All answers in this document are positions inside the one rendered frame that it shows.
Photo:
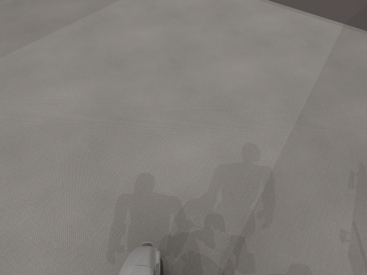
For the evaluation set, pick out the left robot thigh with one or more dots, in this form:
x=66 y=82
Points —
x=144 y=260

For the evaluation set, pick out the left robot shin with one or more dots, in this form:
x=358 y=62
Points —
x=146 y=244

